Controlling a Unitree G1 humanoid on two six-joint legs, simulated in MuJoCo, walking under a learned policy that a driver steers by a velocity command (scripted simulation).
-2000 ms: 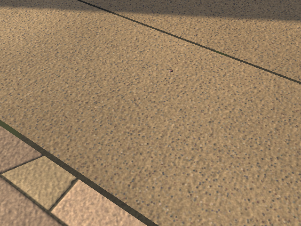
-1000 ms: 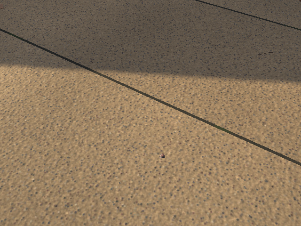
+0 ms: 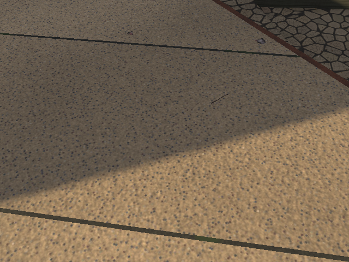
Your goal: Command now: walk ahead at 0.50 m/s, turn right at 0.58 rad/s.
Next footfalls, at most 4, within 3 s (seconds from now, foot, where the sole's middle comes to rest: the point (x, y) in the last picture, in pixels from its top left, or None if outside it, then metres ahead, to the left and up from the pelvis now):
0.26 left None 0.34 0.12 -0.78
0.78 right None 0.29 -0.07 -0.78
1.24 left None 0.18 0.12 -0.78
1.76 right None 0.44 0.07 -0.78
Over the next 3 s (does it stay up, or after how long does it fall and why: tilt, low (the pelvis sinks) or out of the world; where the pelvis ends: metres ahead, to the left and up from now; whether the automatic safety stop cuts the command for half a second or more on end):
stays up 0.80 0.50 0.00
